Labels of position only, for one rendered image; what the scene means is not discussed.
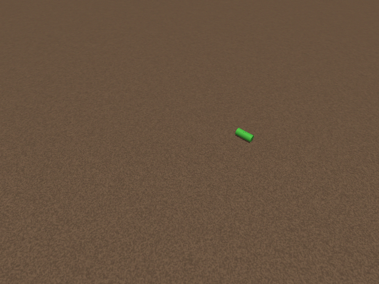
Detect can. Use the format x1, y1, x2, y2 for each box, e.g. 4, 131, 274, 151
235, 128, 254, 142

